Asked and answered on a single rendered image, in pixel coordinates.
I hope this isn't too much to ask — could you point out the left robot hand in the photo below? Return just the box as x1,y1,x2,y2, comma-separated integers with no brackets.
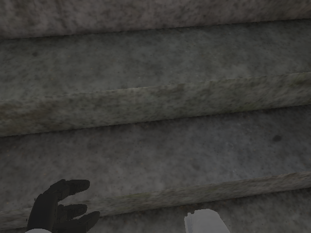
26,179,100,233

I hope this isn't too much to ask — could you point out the right robot thigh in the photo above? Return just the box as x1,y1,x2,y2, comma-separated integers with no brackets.
184,209,230,233

